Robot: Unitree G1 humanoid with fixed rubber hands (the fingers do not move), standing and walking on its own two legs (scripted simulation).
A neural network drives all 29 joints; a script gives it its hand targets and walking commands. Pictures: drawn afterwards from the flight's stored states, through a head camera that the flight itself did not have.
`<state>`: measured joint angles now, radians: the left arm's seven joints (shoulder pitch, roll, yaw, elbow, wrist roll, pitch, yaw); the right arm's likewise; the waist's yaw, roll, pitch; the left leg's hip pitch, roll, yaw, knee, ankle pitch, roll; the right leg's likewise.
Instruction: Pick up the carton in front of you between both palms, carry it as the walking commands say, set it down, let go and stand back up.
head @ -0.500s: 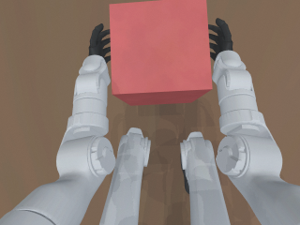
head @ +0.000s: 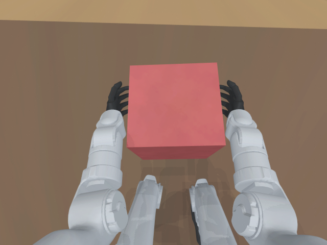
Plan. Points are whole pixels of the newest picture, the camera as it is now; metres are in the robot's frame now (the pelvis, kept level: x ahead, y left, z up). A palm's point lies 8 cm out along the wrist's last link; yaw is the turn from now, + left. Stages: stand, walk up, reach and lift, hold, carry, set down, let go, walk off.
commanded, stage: reach and lift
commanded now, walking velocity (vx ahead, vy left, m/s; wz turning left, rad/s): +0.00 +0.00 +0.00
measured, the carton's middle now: (173, 119) +0.42 +0.02 -0.11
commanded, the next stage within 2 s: hold in 1.76 s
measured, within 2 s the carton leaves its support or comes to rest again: neither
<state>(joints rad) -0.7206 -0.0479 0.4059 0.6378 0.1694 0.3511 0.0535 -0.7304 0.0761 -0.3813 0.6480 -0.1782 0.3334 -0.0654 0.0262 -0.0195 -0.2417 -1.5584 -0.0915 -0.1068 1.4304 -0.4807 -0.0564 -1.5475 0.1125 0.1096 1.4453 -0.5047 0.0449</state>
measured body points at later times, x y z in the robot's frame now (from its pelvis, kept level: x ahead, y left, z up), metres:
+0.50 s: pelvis +0.05 +0.00 +0.14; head +0.11 +0.01 +0.58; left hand +0.39 +0.16 +0.10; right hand +0.39 -0.14 +0.11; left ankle +0.08 +0.13 -0.56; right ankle +0.07 -0.13 -0.56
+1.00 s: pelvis +0.05 +0.00 +0.18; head +0.02 +0.01 +0.62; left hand +0.36 +0.16 +0.19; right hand +0.36 -0.15 +0.19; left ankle +0.08 +0.13 -0.56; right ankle +0.07 -0.13 -0.56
